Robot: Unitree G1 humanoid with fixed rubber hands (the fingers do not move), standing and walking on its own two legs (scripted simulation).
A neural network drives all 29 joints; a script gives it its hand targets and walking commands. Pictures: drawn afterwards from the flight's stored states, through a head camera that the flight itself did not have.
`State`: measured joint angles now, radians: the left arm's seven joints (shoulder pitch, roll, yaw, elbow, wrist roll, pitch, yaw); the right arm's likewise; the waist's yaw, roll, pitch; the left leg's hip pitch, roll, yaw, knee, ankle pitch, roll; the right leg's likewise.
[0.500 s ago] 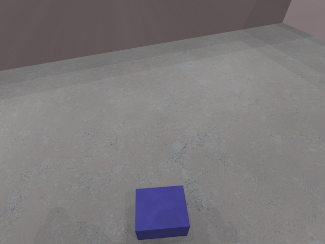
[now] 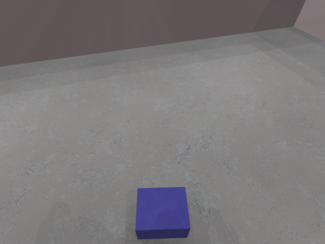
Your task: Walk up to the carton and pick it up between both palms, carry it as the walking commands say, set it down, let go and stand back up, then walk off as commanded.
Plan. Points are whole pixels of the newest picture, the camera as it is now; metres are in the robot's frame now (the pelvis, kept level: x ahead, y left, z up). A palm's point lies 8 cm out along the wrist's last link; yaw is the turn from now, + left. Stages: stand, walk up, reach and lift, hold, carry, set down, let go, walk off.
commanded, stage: walk up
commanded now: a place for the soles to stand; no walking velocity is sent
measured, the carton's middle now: (162, 212) +0.48 +0.00 -0.70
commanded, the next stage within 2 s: reach and lift in 0.04 s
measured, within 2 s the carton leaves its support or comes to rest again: neither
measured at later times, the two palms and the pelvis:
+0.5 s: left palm out of the picture +0.18 +0.28 -0.13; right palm out of the picture +0.18 -0.27 -0.14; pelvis -0.01 -0.01 -0.04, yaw -1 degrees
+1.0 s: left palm (86, 202) +0.32 +0.26 -0.17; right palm (238, 201) +0.32 -0.25 -0.17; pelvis -0.09 +0.00 -0.09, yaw -1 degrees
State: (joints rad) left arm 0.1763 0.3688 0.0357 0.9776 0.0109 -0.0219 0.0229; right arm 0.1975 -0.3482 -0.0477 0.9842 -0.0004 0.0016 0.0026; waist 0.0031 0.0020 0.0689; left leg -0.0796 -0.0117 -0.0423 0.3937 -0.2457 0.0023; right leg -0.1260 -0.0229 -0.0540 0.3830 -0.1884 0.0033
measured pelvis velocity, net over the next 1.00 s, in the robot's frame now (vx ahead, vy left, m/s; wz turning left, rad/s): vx -0.09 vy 0.00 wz -0.02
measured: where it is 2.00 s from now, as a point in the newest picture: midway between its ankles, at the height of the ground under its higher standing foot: outside the picture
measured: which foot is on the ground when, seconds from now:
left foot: down 0.00-1.00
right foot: down 0.00-1.00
